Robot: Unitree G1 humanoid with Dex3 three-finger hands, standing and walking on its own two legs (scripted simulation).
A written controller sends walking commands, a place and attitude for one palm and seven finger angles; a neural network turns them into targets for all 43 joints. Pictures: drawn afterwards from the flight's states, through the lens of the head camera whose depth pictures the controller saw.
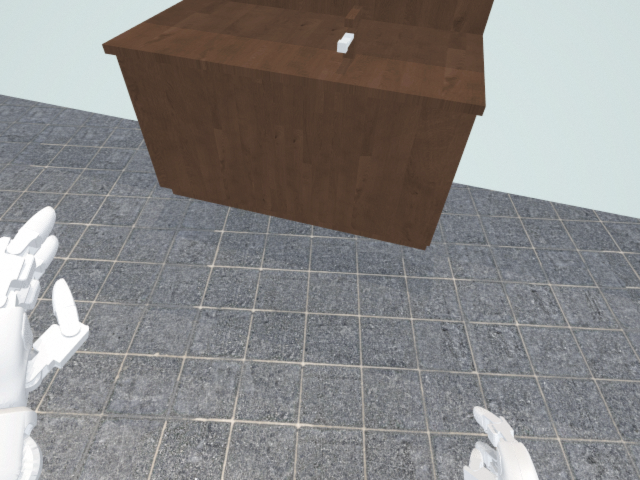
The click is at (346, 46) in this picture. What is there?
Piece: tap's lever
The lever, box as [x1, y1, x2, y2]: [337, 40, 347, 52]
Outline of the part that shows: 339,40 337,42 337,51 345,52 347,50 347,41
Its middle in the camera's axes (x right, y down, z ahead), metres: +0.06 -0.58 +1.17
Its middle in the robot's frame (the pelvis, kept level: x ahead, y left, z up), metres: +1.27 +0.01 +0.03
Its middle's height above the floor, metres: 0.80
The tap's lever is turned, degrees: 0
